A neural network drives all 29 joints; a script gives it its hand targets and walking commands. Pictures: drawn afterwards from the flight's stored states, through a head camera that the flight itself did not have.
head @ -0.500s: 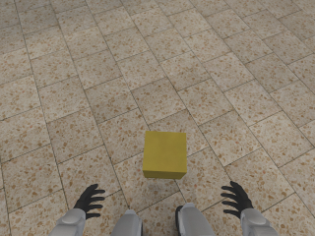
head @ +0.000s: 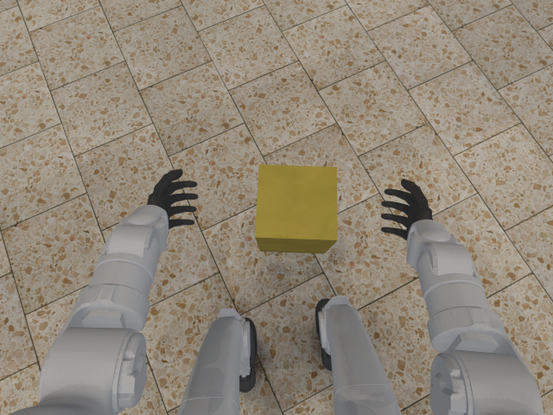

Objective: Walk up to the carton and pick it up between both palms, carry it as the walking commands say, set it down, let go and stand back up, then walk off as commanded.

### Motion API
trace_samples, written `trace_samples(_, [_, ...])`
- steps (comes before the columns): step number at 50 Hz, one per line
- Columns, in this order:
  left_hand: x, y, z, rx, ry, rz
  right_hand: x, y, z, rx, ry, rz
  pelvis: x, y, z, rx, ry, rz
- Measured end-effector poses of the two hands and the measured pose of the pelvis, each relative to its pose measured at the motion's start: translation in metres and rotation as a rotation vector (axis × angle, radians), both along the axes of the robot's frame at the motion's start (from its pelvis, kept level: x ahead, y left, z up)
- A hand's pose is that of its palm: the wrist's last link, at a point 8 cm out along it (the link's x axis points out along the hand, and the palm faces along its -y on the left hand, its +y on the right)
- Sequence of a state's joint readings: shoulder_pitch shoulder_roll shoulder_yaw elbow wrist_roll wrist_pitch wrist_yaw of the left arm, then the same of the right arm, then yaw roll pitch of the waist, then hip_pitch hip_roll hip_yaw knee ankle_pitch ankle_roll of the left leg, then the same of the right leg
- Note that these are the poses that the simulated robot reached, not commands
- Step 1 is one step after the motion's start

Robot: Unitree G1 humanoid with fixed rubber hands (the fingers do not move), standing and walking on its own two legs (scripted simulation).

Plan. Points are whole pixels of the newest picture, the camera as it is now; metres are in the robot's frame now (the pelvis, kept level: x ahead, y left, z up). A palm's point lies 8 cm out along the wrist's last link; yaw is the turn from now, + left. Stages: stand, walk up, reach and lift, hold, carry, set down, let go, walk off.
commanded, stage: reach and lift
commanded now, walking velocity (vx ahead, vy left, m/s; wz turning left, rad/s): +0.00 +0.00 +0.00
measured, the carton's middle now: (294, 213) +0.51 -0.07 -0.56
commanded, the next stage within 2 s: none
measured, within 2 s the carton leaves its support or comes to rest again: neither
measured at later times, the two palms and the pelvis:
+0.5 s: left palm (195, 139) +0.54 +0.12 -0.12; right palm (422, 154) +0.48 -0.27 -0.12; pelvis +0.03 -0.03 -0.03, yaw +1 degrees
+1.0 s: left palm (202, 149) +0.55 +0.12 -0.19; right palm (406, 158) +0.50 -0.27 -0.19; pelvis +0.01 -0.03 -0.08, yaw +1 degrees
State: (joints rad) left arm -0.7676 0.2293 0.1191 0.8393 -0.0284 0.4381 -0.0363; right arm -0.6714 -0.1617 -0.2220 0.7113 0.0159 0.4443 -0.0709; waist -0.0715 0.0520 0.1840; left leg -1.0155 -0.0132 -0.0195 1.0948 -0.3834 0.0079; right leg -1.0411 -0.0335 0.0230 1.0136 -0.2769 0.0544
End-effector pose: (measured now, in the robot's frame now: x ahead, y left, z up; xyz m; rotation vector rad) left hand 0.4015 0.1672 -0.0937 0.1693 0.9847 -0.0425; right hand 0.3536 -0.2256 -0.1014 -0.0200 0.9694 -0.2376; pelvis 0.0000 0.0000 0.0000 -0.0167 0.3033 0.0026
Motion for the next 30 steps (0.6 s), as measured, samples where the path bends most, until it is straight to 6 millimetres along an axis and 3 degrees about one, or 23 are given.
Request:
trace_samples(6, [0.032, -0.017, -0.009, 0.007, -0.092, 0.004, 0.032, -0.004, -0.009, -0.02, -0.094, -0.006, 0.014, 0.001, -0.003, 0.011, 0.113, -0.006])
trace_samples(14, [0.059, -0.024, -0.015, 0.02, -0.163, 0.055, 0.07, -0.028, -0.006, -0.026, -0.185, -0.01, 0.031, -0.006, -0.002, 0.023, 0.247, -0.01])
trace_samples(19, [0.095, -0.036, -0.022, -0.019, -0.244, 0.058, 0.097, -0.042, -0.011, -0.025, -0.24, -0.019, 0.032, -0.017, -0.012, 0.026, 0.323, -0.004])
trace_samples(24, [0.132, -0.048, -0.027, -0.044, -0.317, 0.047, 0.124, -0.042, -0.022, -0.024, -0.291, 0.001, 0.028, -0.027, -0.025, 0.03, 0.376, -0.004])
trace_samples(30, [0.148, -0.045, -0.032, -0.014, -0.341, 0.042, 0.146, -0.039, -0.028, -0.04, -0.343, 0.015, 0.027, -0.032, -0.03, 0.041, 0.405, -0.002])
